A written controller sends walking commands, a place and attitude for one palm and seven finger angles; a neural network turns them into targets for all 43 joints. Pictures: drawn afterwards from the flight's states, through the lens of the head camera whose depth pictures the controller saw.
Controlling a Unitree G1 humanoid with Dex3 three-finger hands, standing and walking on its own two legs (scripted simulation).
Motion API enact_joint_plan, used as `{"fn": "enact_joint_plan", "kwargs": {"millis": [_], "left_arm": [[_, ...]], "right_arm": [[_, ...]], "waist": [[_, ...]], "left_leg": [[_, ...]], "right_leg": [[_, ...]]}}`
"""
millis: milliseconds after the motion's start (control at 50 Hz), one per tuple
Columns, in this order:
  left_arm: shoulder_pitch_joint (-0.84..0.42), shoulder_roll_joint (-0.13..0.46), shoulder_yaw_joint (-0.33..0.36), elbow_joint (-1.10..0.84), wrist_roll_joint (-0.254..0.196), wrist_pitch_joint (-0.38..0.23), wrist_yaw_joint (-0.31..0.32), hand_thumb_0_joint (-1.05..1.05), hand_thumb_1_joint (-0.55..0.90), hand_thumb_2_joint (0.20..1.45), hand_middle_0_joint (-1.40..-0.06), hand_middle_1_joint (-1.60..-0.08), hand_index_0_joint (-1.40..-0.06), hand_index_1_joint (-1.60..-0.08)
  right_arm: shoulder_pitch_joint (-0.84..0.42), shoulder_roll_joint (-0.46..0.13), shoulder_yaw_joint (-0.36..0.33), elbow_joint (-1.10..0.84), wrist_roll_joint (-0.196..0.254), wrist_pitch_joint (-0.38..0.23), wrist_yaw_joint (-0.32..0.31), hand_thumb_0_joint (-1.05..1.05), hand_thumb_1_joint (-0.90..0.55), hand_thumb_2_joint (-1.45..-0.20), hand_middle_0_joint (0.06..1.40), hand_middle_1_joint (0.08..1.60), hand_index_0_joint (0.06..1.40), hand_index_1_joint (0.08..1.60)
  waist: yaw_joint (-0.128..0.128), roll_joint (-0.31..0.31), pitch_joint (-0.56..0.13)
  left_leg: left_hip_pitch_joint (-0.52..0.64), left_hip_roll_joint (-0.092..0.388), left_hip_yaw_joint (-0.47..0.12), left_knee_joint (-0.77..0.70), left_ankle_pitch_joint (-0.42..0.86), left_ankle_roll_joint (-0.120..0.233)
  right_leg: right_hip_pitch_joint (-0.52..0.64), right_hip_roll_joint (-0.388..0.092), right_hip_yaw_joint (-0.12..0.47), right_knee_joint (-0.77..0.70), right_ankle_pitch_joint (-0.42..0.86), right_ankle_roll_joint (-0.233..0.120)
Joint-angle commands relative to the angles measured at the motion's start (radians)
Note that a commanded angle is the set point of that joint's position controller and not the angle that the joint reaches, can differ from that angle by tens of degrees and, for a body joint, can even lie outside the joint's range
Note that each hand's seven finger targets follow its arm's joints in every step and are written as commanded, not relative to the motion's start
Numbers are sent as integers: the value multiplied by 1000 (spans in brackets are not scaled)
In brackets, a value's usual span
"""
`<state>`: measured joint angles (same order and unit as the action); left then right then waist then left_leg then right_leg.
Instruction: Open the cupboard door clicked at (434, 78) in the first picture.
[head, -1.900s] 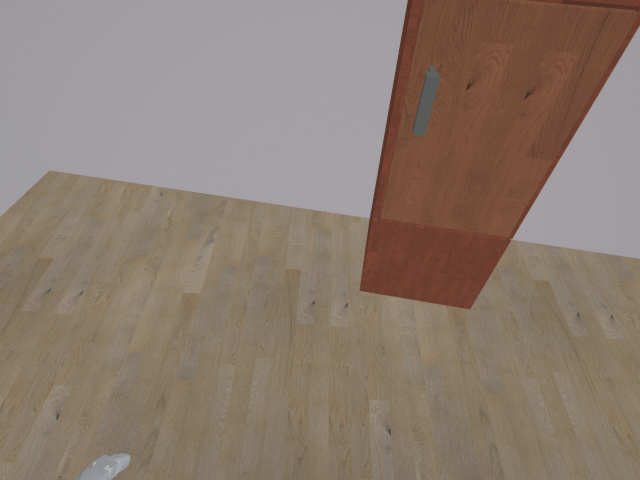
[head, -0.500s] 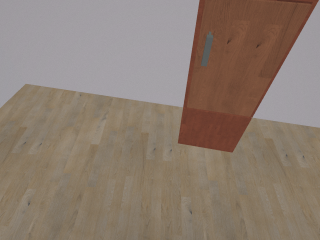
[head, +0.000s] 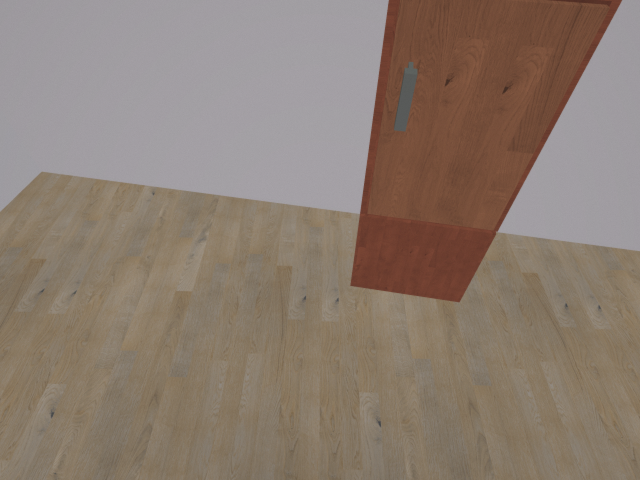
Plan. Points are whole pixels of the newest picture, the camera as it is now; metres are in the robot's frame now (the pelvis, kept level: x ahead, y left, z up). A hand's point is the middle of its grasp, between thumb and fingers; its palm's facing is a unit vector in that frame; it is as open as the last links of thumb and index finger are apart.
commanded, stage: take the last steps up to it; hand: left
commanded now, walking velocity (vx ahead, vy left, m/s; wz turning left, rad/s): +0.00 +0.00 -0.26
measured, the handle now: (405, 96) +0.87 -0.13 +0.05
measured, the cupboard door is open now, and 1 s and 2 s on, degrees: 0 0 0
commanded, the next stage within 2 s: come to a stop and stand still in 1.06 s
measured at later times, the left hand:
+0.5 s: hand out of the picture +0.04 +0.13 -0.18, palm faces -0.05 -0.98 -0.21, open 7.4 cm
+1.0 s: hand (266, 380) +0.31 +0.11 -0.19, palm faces -0.18 -0.98 -0.13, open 7.4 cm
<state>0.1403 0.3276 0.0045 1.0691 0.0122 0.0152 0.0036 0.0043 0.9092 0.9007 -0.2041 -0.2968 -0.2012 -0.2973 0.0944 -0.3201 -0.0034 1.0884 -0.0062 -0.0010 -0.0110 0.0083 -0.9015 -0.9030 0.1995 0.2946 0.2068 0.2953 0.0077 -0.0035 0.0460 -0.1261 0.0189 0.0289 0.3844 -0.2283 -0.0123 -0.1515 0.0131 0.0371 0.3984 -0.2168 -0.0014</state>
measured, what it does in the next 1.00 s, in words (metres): walks ahead: left foot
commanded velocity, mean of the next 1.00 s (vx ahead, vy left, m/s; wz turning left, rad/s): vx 0.26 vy -0.14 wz -0.17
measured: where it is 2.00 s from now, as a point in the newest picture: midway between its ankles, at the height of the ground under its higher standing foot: outside the picture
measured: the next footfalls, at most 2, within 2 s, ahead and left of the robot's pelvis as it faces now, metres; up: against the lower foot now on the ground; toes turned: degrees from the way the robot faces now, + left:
left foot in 0.76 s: +0.26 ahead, +0.02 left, +0.00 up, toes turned +0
right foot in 1.28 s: +0.41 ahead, -0.30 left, +0.00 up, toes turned -20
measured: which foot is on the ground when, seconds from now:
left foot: down 0.00-0.34, up 0.36-0.74, down 0.76-1.00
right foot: down 0.00-0.76, up 0.78-1.00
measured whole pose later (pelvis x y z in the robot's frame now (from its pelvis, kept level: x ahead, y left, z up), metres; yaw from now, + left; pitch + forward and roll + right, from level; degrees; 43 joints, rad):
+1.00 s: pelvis +0.23 -0.06 +0.00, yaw -13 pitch +0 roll -3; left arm 0.24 0.23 0.09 1.03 0.04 0.02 -0.02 0.00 0.92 0.90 -0.20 -0.30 -0.20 -0.30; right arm 0.29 -0.15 -0.05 1.07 -0.02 -0.07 -0.04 -0.01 -0.95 -0.90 0.20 0.29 0.21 0.30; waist 0.00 -0.06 0.03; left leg -0.17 0.10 0.21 0.46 -0.29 0.03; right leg -0.58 -0.06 0.01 1.22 -0.20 0.02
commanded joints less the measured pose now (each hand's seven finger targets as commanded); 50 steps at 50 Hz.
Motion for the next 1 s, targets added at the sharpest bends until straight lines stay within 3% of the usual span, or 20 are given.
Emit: {"fn": "enact_joint_plan", "kwargs": {"millis": [0,40,100,140,180,240,300,320,340,380,460,640,660,700,720,740,760,820,880,980], "left_arm": [[22,108,23,-64,1,-2,14,0,900,900,-200,-300,-200,-300],[28,101,24,-72,1,0,14,0,900,900,-200,-300,-200,-300],[60,83,31,-85,8,8,-5,0,900,900,-200,-300,-200,-300],[68,62,44,-108,14,15,-22,0,900,900,-200,-300,-200,-300],[46,45,60,-139,16,18,-34,0,900,900,-200,-300,-200,-300],[82,-2,70,-149,17,4,-50,0,900,900,-200,-300,-200,-300],[264,-26,72,-78,18,-16,-47,0,900,900,-200,-300,-200,-300],[358,56,87,-49,26,-31,-32,0,900,900,-200,-300,-200,-300],[427,123,97,-35,15,-38,-13,0,900,900,-200,-300,-200,-300],[368,62,90,-43,7,-44,7,0,900,900,-200,-300,-200,-300],[267,-6,64,-52,18,-63,11,0,900,900,-200,-300,-200,-300],[334,-28,60,2,23,-63,17,0,900,900,-200,-300,-200,-300],[327,-30,60,5,22,-62,16,0,900,900,-200,-300,-200,-300],[288,-32,65,1,13,-62,12,0,900,900,-200,-300,-200,-300],[306,-59,65,-5,5,-61,4,0,900,900,-200,-300,-200,-300],[347,-114,55,-25,-2,-58,-11,0,900,900,-200,-300,-200,-300],[300,-53,63,-43,11,-55,-7,0,900,900,-200,-300,-200,-300],[194,-81,77,-48,29,-34,-23,0,900,900,-200,-300,-200,-300],[268,-136,74,-20,26,-7,-31,0,900,900,-200,-300,-200,-300],[182,-135,74,-56,31,11,-36,0,900,900,-200,-300,-200,-300]], "right_arm": [[44,-99,-24,-52,-5,-7,-15,0,-900,-900,200,300,200,300],[56,-93,-26,-56,-5,-6,-16,0,-900,-900,200,300,200,300],[78,-114,-39,-61,-14,-2,-11,0,-900,-900,200,300,200,300],[100,-158,-62,-69,-20,1,-11,0,-900,-900,200,300,200,300],[109,-183,-82,-84,-16,-11,-14,0,-900,-900,200,300,200,300],[101,-153,-88,-84,-25,-28,-20,0,-900,-900,200,300,200,300],[113,-101,-84,-70,-26,-23,-18,0,-900,-900,200,300,200,300],[120,-29,-70,-90,-13,-21,-13,0,-900,-900,200,300,200,300],[25,16,-51,-149,-14,-29,-2,0,-900,-900,200,300,200,300],[7,-2,-62,-153,-14,-32,5,0,-900,-900,200,300,200,300],[62,41,-66,-113,-25,-21,12,0,-900,-900,200,300,200,300],[-8,88,-62,-153,-14,-40,14,0,-900,-900,200,300,200,300],[15,88,-62,-147,-13,-44,10,0,-900,-900,200,300,200,300],[205,69,-72,-82,-18,-59,-9,0,-900,-900,200,300,200,300],[349,-6,-89,-39,-26,-66,-25,0,-900,-900,200,300,200,300],[450,-121,-114,-13,-34,-69,-34,0,-900,-900,200,300,200,300],[449,-123,-103,-16,-21,-56,-40,0,-900,-900,200,300,200,300],[263,17,-68,-53,-22,-68,-42,0,-900,-900,200,300,200,300],[247,71,-55,-39,-16,-86,-40,0,-900,-900,200,300,200,300],[321,66,-58,-21,-18,-82,-37,0,-900,-900,200,300,200,300]], "waist": [[-8,2,-64],[-10,8,-68],[-10,28,-38],[-23,125,41],[-25,181,60],[-6,142,47],[57,24,-11],[88,-226,-33],[122,-370,14],[80,-166,28],[0,-46,56],[21,-99,42],[9,-83,31],[-79,-30,-48],[-129,73,-145],[-130,348,-226],[-127,249,-206],[-42,82,71],[12,111,32],[-7,138,43]], "left_leg": [[12,114,-53,-7,181,13],[-3,115,-52,-4,157,14],[-17,155,-106,-66,-209,44],[-56,252,-232,-174,-467,105],[-94,383,-344,-254,-454,190],[-75,357,-203,-165,-269,154],[-227,226,-15,148,-213,65],[-427,109,113,449,-323,6],[-616,33,98,677,-423,-11],[-616,104,-7,770,-272,11],[-499,117,24,746,-131,-15],[-412,90,74,386,-103,1],[-357,75,92,329,-92,7],[-56,34,122,140,33,21],[204,154,-25,69,64,54],[399,488,-458,-16,181,175],[320,563,-563,-95,169,236],[-46,441,-317,-166,118,160],[-85,321,-36,-129,290,95],[-41,285,43,-136,366,85]], "right_leg": [[-39,-117,101,0,259,-21],[-47,-111,107,12,241,-21],[-129,-44,84,35,-164,-18],[-244,19,10,204,-263,-10],[-299,-26,-18,458,-265,-5],[-264,-72,-33,353,-261,-4],[59,-3,-121,59,-101,-11],[203,-182,151,-113,-243,-68],[182,-357,506,-235,-241,-163],[121,-342,427,-231,-299,-221],[-40,-250,237,-199,-72,-210],[62,-212,149,-132,208,-200],[60,-202,136,-105,260,-192],[-16,-128,58,121,412,-148],[-159,-73,17,350,310,-100],[-434,42,-78,694,-234,-32],[-467,16,12,866,-335,-44],[-484,-85,32,929,-127,-13],[-412,-82,-8,878,-12,10],[-516,-99,-36,806,90,35]]}}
